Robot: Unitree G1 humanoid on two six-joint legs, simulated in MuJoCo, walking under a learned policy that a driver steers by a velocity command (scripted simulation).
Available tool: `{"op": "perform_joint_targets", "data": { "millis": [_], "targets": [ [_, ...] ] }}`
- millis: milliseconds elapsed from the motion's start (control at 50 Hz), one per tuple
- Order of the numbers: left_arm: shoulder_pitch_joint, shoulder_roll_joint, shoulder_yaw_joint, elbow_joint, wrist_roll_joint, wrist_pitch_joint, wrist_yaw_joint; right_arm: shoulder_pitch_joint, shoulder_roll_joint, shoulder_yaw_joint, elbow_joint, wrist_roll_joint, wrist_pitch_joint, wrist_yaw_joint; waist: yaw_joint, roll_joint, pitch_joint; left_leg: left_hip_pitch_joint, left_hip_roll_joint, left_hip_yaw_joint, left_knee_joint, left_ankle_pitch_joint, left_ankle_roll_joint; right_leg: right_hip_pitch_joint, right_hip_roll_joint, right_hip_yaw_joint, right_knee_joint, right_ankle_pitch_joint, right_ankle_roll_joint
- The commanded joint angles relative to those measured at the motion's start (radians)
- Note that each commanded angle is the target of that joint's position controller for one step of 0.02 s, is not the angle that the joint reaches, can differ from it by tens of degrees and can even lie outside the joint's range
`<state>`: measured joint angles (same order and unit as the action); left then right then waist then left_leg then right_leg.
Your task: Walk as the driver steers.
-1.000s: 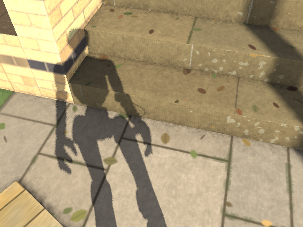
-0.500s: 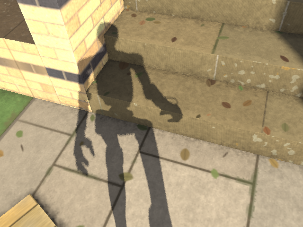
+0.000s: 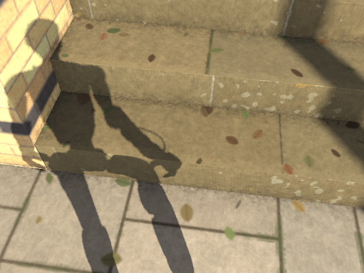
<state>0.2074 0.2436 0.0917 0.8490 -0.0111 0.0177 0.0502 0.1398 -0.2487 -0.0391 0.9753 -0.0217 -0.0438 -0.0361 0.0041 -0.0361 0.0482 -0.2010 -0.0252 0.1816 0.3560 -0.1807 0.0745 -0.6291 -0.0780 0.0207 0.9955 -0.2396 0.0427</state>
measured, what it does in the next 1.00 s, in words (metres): walks ahead, turning right: right foot, then left foot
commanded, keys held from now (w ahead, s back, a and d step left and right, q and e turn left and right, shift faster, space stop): e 0.42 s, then w+e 0.34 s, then w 0.24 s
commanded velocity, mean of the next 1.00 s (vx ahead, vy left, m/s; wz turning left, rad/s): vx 0.19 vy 0.00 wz -0.51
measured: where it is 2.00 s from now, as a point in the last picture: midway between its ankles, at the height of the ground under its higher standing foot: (281, 239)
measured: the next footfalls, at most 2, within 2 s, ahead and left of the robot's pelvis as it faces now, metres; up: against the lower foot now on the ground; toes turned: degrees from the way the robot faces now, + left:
right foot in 0.22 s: +0.10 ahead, -0.15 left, +0.00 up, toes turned -11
left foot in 0.66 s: +0.21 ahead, +0.05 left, +0.00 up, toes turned -25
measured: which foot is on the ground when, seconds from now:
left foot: down 0.00-0.26, up 0.28-0.64, down 0.66-1.00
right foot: up 0.00-0.20, down 0.22-0.66, up 0.68-1.00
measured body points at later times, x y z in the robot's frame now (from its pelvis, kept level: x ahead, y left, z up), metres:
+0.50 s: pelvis +0.07 -0.05 +0.00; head +0.10 -0.08 +0.45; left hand +0.29 +0.18 -0.09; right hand +0.13 -0.36 -0.13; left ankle +0.16 +0.08 -0.68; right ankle +0.06 -0.14 -0.74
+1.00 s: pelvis +0.23 -0.10 +0.00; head +0.26 -0.10 +0.45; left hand +0.53 -0.01 -0.09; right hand +0.06 -0.32 -0.12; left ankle +0.18 +0.06 -0.74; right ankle +0.27 -0.32 -0.69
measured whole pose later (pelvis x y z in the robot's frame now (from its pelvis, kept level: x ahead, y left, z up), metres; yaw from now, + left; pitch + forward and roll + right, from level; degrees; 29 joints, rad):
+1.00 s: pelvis +0.23 -0.10 +0.00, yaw -32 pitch +3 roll +0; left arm 0.14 0.28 0.06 0.60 -0.02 -0.05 -0.02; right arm 0.43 -0.24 -0.05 0.91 0.01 -0.09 0.00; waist -0.09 -0.06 -0.01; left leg 0.03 0.01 0.11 0.24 -0.32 0.00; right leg -0.71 -0.08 0.06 0.81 -0.04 0.01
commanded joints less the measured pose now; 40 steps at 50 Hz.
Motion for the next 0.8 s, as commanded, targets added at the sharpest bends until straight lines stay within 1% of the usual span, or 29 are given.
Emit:
{"op": "perform_joint_targets", "data": {
  "millis": [20,140,180,200,220,240,260,280,300,320,340,360,400,420,440,460,480,520,580,600,620,640,660,680,700,720,740,760,800],
  "targets": [
    [0.006,0.052,0.01,-0.085,0.001,0.004,-0.014,-0.03,-0.166,-0.039,-0.065,0.01,0.01,-0.022,0.0,0.102,-0.06,0.039,0.332,-0.141,-0.138,0.278,0.174,0.049,-0.033,0.009,-0.087,0.04,-0.007],
    [-0.089,0.061,0.006,-0.184,-0.007,0.005,-0.052,0.01,-0.223,-0.065,-0.089,0.029,0.054,-0.019,-0.031,0.12,-0.068,0.165,0.379,-0.12,-0.017,0.383,0.139,0.083,0.013,-0.078,-0.26,-0.103,-0.037],
    [-0.073,0.066,0.008,-0.197,-0.009,0.004,-0.064,-0.008,-0.227,-0.07,-0.104,0.039,0.063,-0.019,-0.006,0.125,-0.085,0.17,0.37,-0.09,0.068,0.398,0.088,0.166,0.041,-0.11,-0.401,-0.041,-0.066],
    [-0.041,0.087,0.017,-0.195,-0.005,0.001,-0.063,0.015,-0.218,-0.072,-0.097,0.044,0.063,-0.017,0.012,0.105,-0.102,0.132,0.339,-0.049,0.151,0.382,0.039,0.273,0.063,-0.111,-0.51,0.074,-0.093],
    [0.042,0.171,0.048,-0.182,-0.002,0.001,-0.048,0.059,-0.189,-0.067,-0.092,0.029,0.056,-0.008,0.033,-0.003,-0.166,0.008,0.266,0.016,0.343,0.295,-0.04,0.49,0.025,-0.01,-0.572,0.357,-0.146],
    [0.107,0.319,0.082,-0.194,0.018,0.003,-0.025,0.002,-0.117,-0.04,-0.16,-0.018,0.037,0.008,0.029,-0.288,-0.209,-0.373,0.113,0.066,0.697,-0.268,-0.136,0.759,-0.244,0.373,-0.521,0.922,-0.305],
    [0.146,0.286,0.064,-0.205,0.04,-0.012,-0.032,-0.084,-0.115,-0.037,-0.19,-0.008,0.017,0.022,0.08,-0.225,-0.335,-0.52,0.018,-0.151,0.899,-0.564,-0.154,0.816,-0.353,0.538,-0.547,0.985,-0.471],
    [0.156,0.261,0.06,-0.206,0.044,-0.03,-0.04,-0.137,-0.146,-0.046,-0.202,0.022,0.012,0.029,0.102,-0.128,-0.325,-0.546,0.042,-0.232,0.943,-0.531,-0.143,0.803,-0.306,0.488,-0.554,0.92,-0.45],
    [0.085,0.247,0.057,-0.215,0.028,-0.038,-0.032,-0.129,-0.143,-0.046,-0.201,0.037,0.017,0.023,0.059,-0.084,-0.276,-0.568,0.065,-0.253,0.917,-0.427,-0.129,0.726,-0.262,0.401,-0.575,0.761,-0.392],
    [-0.015,0.227,0.048,-0.236,0.006,-0.031,-0.023,-0.083,-0.171,-0.057,-0.177,0.031,0.029,0.014,0.008,-0.027,-0.21,-0.563,0.084,-0.254,0.874,-0.328,-0.126,0.626,-0.226,0.333,-0.606,0.618,-0.339],
    [-0.084,0.21,0.039,-0.258,0.0,-0.023,-0.016,-0.057,-0.195,-0.065,-0.165,0.019,0.04,0.007,-0.026,-0.034,-0.183,-0.494,0.084,-0.244,0.836,-0.262,-0.125,0.51,-0.195,0.287,-0.629,0.533,-0.311],
    [-0.11,0.215,0.035,-0.269,0.01,-0.018,-0.016,-0.037,-0.188,-0.066,-0.162,0.008,0.049,0.006,-0.043,-0.03,-0.167,-0.431,0.061,-0.227,0.823,-0.21,-0.127,0.427,-0.166,0.261,-0.641,0.508,-0.301],
    [-0.099,0.215,0.032,-0.272,0.017,-0.019,-0.015,-0.028,-0.152,-0.061,-0.168,0.007,0.052,0.006,-0.044,-0.033,-0.165,-0.382,0.038,-0.222,0.73,-0.141,-0.134,0.388,-0.131,0.233,-0.644,0.474,-0.291],
    [-0.081,0.216,0.032,-0.268,0.013,-0.02,-0.012,-0.043,-0.136,-0.056,-0.176,0.01,0.05,0.005,-0.035,-0.043,-0.162,-0.378,0.033,-0.229,0.671,-0.122,-0.139,0.396,-0.122,0.236,-0.638,0.456,-0.287],
    [-0.059,0.214,0.033,-0.263,0.005,-0.02,-0.01,-0.056,-0.123,-0.051,-0.183,0.011,0.046,0.009,-0.023,-0.047,-0.171,-0.376,0.033,-0.234,0.599,-0.091,-0.143,0.412,-0.111,0.243,-0.649,0.321,-0.281],
    [0.029,0.195,0.021,-0.217,0.037,-0.009,-0.038,0.013,-0.091,-0.028,-0.161,-0.042,0.077,0.033,-0.003,-0.079,-0.156,-0.348,0.038,-0.182,0.588,-0.113,-0.133,0.433,-0.063,0.245,-0.667,0.21,-0.273],
    [0.036,0.193,0.023,-0.214,0.041,-0.004,-0.055,-0.004,-0.09,-0.026,-0.172,-0.041,0.088,0.049,0.007,-0.097,-0.127,-0.349,0.036,-0.179,0.545,-0.111,-0.131,0.412,-0.05,0.267,-0.697,0.028,-0.271],
    [0.041,0.215,0.028,-0.215,0.043,0.007,-0.079,-0.067,-0.117,-0.028,-0.211,-0.028,0.089,0.068,0.029,-0.124,-0.072,-0.343,0.029,-0.18,0.46,-0.13,-0.127,0.385,-0.054,0.345,-0.738,-0.228,-0.272],
    [0.053,0.241,0.034,-0.212,0.052,0.006,-0.089,-0.082,-0.135,-0.031,-0.239,-0.016,0.057,0.071,0.039,-0.121,-0.049,-0.274,0.011,-0.186,0.348,-0.192,-0.111,0.381,-0.067,0.422,-0.721,-0.301,-0.274],
    [-0.002,0.227,0.029,-0.244,-0.022,-0.02,-0.05,-0.102,-0.174,-0.055,-0.258,0.065,0.003,0.055,0.014,-0.123,-0.042,-0.232,0.02,-0.248,0.256,-0.197,-0.088,0.343,-0.098,0.481,-0.715,-0.334,-0.28],
    [-0.027,0.217,0.021,-0.244,-0.023,-0.031,-0.03,-0.058,-0.173,-0.056,-0.243,0.075,-0.029,0.042,-0.018,-0.117,-0.052,-0.14,0.024,-0.247,0.167,-0.144,-0.076,0.325,-0.085,0.487,-0.693,-0.333,-0.261],
    [-0.042,0.196,0.013,-0.245,-0.013,-0.035,-0.02,0.021,-0.164,-0.062,-0.213,0.067,-0.05,0.034,-0.058,-0.099,-0.069,-0.01,0.03,-0.235,0.062,-0.063,-0.064,0.274,-0.042,0.469,-0.642,-0.331,-0.232],
    [-0.055,0.145,-0.001,-0.256,-0.005,-0.041,-0.016,0.145,-0.199,-0.078,-0.18,0.051,-0.061,0.024,-0.101,-0.038,-0.121,0.193,0.13,-0.31,0.033,-0.072,-0.037,0.145,0.023,0.398,-0.498,-0.354,-0.178],
    [-0.041,0.06,-0.021,-0.278,-0.008,-0.048,-0.019,0.255,-0.268,-0.094,-0.16,0.02,-0.06,0.016,-0.106,0.178,-0.157,0.356,0.333,-0.596,-0.068,-0.332,0.041,-0.064,0.168,0.181,-0.171,-0.353,-0.104],
    [-0.058,0.123,-0.01,-0.327,-0.018,-0.064,-0.019,0.265,-0.29,-0.099,-0.156,0.0,-0.067,0.032,-0.091,0.276,-0.085,0.29,0.455,-0.891,-0.165,-0.554,0.145,-0.229,0.148,0.177,-0.013,-0.369,-0.097],
    [-0.038,0.179,0.006,-0.314,-0.019,-0.067,-0.023,0.197,-0.228,-0.084,-0.181,0.016,-0.07,0.032,-0.067,0.22,-0.007,0.249,0.439,-0.831,-0.176,-0.595,0.146,-0.279,0.091,0.193,0.077,-0.289,-0.088],
    [-0.013,0.187,0.012,-0.289,-0.014,-0.064,-0.028,0.155,-0.183,-0.074,-0.193,0.029,-0.069,0.028,-0.05,0.199,0.023,0.231,0.382,-0.715,-0.175,-0.51,0.105,-0.289,0.072,0.18,0.116,-0.2,-0.079],
    [0.006,0.176,0.013,-0.275,-0.01,-0.063,-0.031,0.13,-0.167,-0.069,-0.203,0.029,-0.065,0.025,-0.036,0.173,0.013,0.224,0.343,-0.614,-0.176,-0.399,0.072,-0.279,0.054,0.168,0.136,-0.122,-0.071],
    [-0.006,0.134,0.004,-0.272,-0.007,-0.069,-0.044,0.156,-0.136,-0.058,-0.188,0.016,-0.067,0.027,-0.046,0.14,0.015,0.181,0.286,-0.448,-0.192,-0.153,0.057,-0.24,0.032,0.154,0.153,0.007,-0.06]
  ]
}}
